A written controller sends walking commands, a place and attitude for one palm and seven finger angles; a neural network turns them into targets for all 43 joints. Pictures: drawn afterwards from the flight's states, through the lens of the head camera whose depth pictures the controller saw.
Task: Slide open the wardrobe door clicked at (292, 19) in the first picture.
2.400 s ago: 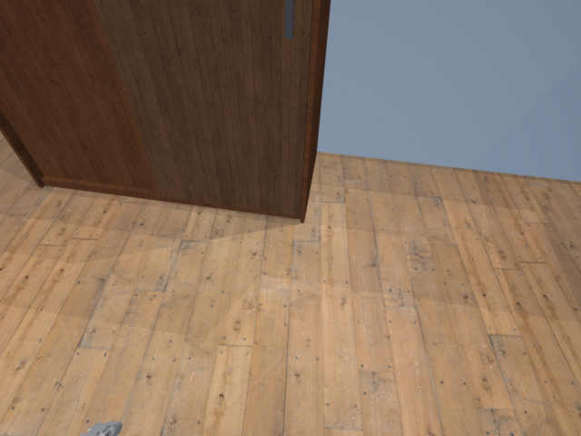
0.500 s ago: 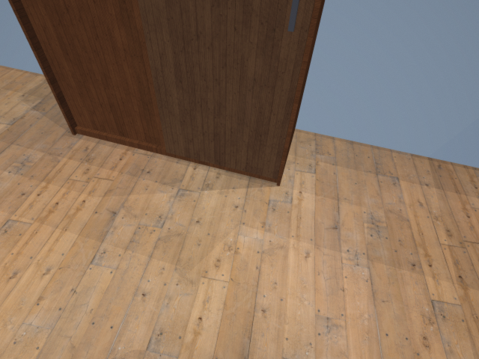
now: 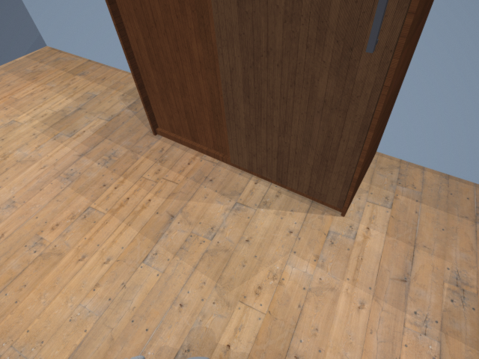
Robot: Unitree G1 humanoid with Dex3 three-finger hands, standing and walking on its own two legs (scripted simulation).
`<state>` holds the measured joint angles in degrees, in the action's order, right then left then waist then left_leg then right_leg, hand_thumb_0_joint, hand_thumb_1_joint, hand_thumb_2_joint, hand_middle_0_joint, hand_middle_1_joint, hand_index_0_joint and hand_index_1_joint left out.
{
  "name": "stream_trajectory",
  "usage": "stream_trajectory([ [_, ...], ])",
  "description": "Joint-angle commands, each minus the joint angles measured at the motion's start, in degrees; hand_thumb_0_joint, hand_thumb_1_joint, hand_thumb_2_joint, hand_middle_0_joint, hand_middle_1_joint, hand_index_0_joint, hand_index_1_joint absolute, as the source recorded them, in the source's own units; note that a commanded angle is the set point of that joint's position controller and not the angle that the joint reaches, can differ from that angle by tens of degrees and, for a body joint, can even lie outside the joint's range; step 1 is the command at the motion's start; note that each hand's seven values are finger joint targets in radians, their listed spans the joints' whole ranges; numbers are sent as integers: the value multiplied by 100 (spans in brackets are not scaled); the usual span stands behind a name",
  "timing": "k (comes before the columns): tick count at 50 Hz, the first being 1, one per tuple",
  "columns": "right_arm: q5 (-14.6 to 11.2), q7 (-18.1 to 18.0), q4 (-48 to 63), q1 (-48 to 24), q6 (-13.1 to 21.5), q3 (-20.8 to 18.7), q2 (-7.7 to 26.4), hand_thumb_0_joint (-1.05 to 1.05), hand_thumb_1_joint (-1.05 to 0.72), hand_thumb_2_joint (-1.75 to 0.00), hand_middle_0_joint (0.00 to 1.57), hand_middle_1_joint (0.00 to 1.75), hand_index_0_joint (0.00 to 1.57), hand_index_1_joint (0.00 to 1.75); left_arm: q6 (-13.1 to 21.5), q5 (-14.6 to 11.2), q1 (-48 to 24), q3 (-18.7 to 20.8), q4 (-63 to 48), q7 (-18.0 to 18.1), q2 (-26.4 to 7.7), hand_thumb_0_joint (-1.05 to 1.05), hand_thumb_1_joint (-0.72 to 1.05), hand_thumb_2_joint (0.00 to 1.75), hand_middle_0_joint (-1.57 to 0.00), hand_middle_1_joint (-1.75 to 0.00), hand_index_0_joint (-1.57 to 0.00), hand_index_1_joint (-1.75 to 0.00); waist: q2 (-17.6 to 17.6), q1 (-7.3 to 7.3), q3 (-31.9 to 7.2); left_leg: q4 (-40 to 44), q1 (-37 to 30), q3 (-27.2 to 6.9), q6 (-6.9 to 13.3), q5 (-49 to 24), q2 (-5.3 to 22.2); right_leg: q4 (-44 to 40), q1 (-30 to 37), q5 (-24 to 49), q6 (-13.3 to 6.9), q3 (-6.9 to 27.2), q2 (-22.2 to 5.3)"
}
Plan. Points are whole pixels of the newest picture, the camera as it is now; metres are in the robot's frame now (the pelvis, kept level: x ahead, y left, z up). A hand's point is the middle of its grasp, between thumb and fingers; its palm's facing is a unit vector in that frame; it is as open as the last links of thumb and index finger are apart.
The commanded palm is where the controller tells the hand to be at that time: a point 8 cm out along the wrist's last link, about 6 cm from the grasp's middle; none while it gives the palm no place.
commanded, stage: walk to a spot facing it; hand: right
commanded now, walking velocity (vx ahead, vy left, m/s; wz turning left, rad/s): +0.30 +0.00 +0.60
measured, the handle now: (382, 11) +0.93 -0.38 +0.18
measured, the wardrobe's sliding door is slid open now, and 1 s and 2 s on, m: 0.00 0.00 0.00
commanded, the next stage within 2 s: turn to face it in 1.30 s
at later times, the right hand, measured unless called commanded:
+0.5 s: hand (273, 252) +0.40 -0.06 -0.17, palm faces -0.37 +0.92 -0.15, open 7.4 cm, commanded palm none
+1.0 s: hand (303, 224) +0.48 -0.14 -0.18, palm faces -0.46 +0.87 -0.18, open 7.4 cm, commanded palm none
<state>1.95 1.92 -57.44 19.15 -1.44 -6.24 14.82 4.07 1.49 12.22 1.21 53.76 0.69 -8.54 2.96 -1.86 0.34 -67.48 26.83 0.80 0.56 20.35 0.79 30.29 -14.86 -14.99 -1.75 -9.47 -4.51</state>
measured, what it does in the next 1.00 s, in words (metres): walks ahead, turning left: left foot, then right foot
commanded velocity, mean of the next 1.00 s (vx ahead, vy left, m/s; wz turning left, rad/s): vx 0.21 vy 0.00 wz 0.59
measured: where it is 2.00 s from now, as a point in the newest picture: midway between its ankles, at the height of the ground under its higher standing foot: (231, 327)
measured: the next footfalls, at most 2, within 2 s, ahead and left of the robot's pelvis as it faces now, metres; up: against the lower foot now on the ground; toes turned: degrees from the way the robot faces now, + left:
left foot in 0.44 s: +0.28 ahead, +0.16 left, +0.00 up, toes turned +24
right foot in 0.86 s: +0.47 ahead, -0.01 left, +0.00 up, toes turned +23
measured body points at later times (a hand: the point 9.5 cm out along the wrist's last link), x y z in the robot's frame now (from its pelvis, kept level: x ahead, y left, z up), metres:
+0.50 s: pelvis +0.18 +0.05 -0.03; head +0.23 +0.06 +0.42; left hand +0.00 +0.22 -0.16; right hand +0.41 -0.11 -0.16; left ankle +0.24 +0.14 -0.74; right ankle +0.07 -0.11 -0.65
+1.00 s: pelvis +0.36 +0.03 +0.00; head +0.38 +0.01 +0.45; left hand +0.35 +0.30 -0.10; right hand +0.51 -0.19 -0.16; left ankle +0.26 +0.13 -0.65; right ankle +0.43 -0.03 -0.74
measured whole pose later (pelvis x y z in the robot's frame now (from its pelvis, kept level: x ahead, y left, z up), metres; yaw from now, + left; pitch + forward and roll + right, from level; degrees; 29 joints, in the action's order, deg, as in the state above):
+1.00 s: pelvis +0.36 +0.03 +0.00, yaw +35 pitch -1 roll +2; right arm 1.4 1.8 -55.6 18.9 -2.4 -6.0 14.6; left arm 2.6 1.6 7.2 0.4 49.7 0.6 -9.6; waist 2.2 -3.2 1.4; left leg -65.9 27.0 1.8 -1.8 24.3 0.5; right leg 31.0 -15.6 -14.4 -1.9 -10.7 -5.8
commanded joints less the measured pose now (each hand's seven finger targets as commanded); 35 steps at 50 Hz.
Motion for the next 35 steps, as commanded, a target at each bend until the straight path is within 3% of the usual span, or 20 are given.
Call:
stream_trajectory([
  [1, 31, 121, 548, -94, 68, 31, -107, 0, -90, -90, 20, 30, 20, 30, 165, -43, 634, 232, 6, 114, -781, 0, 90, 90, -20, -30, -20, -30, -1080, 53, 409, -389, 1199, -130, -127, -910, 469, -2097, 324, -435, -284, 974, -1454],
  [6, 57, 144, 835, -911, 14, 80, -149, 0, -90, -90, 20, 30, 20, 30, 202, -56, 1208, 248, 261, 110, -759, 0, 90, 90, -20, -30, -20, -30, -701, 234, 497, 292, 1918, 15, -267, -1299, 629, -2020, 1260, 883, -437, 490, -1584],
  [8, 48, 158, 956, -1291, 16, 128, -186, 0, -90, -90, 20, 30, 20, 30, 195, -40, 1405, 242, 358, 103, -820, 0, 90, 90, -20, -30, -20, -30, -753, 314, 596, 787, 1967, 164, -259, -1331, 637, -1941, 1495, 1397, -462, 219, -1594],
  [12, 13, 166, 1129, -1991, 44, 203, -236, 0, -90, -90, 20, 30, 20, 30, 137, 4, 1690, 226, 506, 96, -830, 0, 90, 90, -20, -30, -20, -30, -895, 504, 772, 1846, 1678, 486, -143, -1267, 508, -1803, 1726, 2103, -433, -269, -1589],
  [15, -4, 145, 1205, -2350, 94, 226, -234, 0, -90, -90, 20, 30, 20, 30, 74, 43, 1884, 241, 595, 80, -865, 0, 90, 90, -20, -30, -20, -30, -850, 639, 833, 2456, 1158, 697, 64, -995, 306, -1562, 1743, 2766, -383, -484, -1672],
  [18, -3, 121, 1052, -1761, 177, 182, -82, 0, -90, -90, 20, 30, 20, 30, 52, 21, 1738, 306, 512, 80, -1117, 0, 90, 90, -20, -30, -20, -30, -1091, 304, 307, 2974, 179, 1003, 366, -523, -142, -404, 2069, 4979, -263, -924, -1640],
  [19, 6, 93, 874, -1093, 227, 131, 52, 0, -90, -90, 20, 30, 20, 30, 40, -10, 1574, 333, 448, 70, -1256, 0, 90, 90, -20, -30, -20, -30, -1153, -29, -136, 3269, -680, 1103, 465, -558, -307, 499, 1994, 5372, -142, -1072, -1587],
  [20, 16, 51, 614, -238, 298, 44, 373, 0, -90, -90, 20, 30, 20, 30, 13, -50, 1477, 325, 331, 20, -1272, 0, 90, 90, -20, -30, -20, -30, -871, -444, -668, 3730, -2270, 1082, 560, -1106, -344, 1813, 1174, 4818, 89, -1154, -1453],
  [21, 16, -23, 476, 376, 360, -106, 1040, 0, -90, -90, 20, 30, 20, 30, -12, -151, 1653, 252, 174, -55, -907, 0, 90, 90, -20, -30, -20, -30, 120, -618, -1385, 3822, -4363, -873, 1076, -1476, 1125, 3575, -956, 974, 382, -988, -913],
  [22, -139, -95, 379, 800, 358, -193, 1544, 0, -90, -90, 20, 30, 20, 30, 5, -167, 1302, 211, -100, 4, -668, 0, 90, 90, -20, -30, -20, -30, 628, -632, -1749, 4281, -4937, -3348, 1782, -3218, 2469, 5427, -2422, -2088, 603, -330, -138],
  [23, -199, -151, 450, 589, 335, -182, 1478, 0, -90, -90, 20, 30, 20, 30, 36, -120, 941, 268, -196, 46, -838, 0, 90, 90, -20, -30, -20, -30, 101, -609, -1389, 4449, -4235, -2748, 1695, -3536, 2302, 5407, -2558, -1528, 481, 543, -382],
  [24, -181, -160, 570, 160, 331, -129, 1285, 0, -90, -90, 20, 30, 20, 30, 4, -107, 826, 292, -245, 40, -781, 0, 90, 90, -20, -30, -20, -30, 122, -336, -1060, 4616, -3650, -2657, 1603, -2821, 2159, 5406, -2580, -1078, 522, 703, -558],
  [25, -188, -196, 658, -231, 346, -57, 953, 0, -90, -90, 20, 30, 20, 30, -62, -47, 678, 312, -191, 35, -842, 0, 90, 90, -20, -30, -20, -30, -184, -145, -566, 4811, -2691, -2126, 1394, -2354, 1855, 5000, -2317, -694, 509, 814, -748],
  [26, -145, -222, 709, -541, 390, 1, 780, 0, -90, -90, 20, 30, 20, 30, -139, -14, 733, 279, -121, 24, -748, 0, 90, 90, -20, -30, -20, -30, -265, 101, -271, 4990, -1940, -1730, 1255, -2209, 1658, 4641, -2040, -565, 539, 785, -811],
  [28, -73, -227, 732, -829, 439, 40, 632, 0, -90, -90, 20, 30, 20, 30, -272, 13, 1005, 265, -20, 16, -603, 0, 90, 90, -20, -30, -20, -30, -134, 421, -94, 5154, -973, -1196, 1113, -2044, 1293, 4010, -1536, -453, 614, 682, -746],
  [30, -36, -210, 661, -792, 462, 39, 576, 0, -90, -90, 20, 30, 20, 30, -304, 13, 987, 274, -62, -16, -529, 0, 90, 90, -20, -30, -20, -30, 155, 487, -73, 5180, -615, -1076, 1053, -1755, 1028, 3395, -1328, -278, 653, 623, -629],
  [32, -44, -178, 677, -690, 459, 6, 575, 0, -90, -90, 20, 30, 20, 30, -293, 21, 688, 279, -201, -58, -536, 0, 90, 90, -20, -30, -20, -30, 382, 395, -65, 5205, -609, -1115, 1039, -1204, 863, 2867, -1385, 17, 662, 593, -518],
  [33, -51, -161, 659, -566, 454, 3, 562, 0, -90, -90, 20, 30, 20, 30, -273, 24, 395, 282, -312, -76, -555, 0, 90, 90, -20, -30, -20, -30, 455, 282, -13, 5193, -664, -1235, 1029, -1068, 820, 2553, -1443, 50, 659, 595, -450],
  [35, -39, -155, 651, -429, 438, 8, 634, 0, -90, -90, 20, 30, 20, 30, -230, 8, -26, 274, -509, -103, -574, 0, 90, 90, -20, -30, -20, -30, 466, 156, 49, 5135, -759, -1473, 1022, -906, 863, 1932, -1347, 4, 638, 611, -314],
])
